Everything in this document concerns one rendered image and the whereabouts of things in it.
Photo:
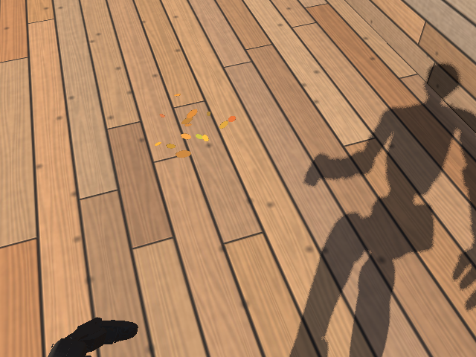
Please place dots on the left robot hand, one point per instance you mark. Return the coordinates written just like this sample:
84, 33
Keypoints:
92, 335

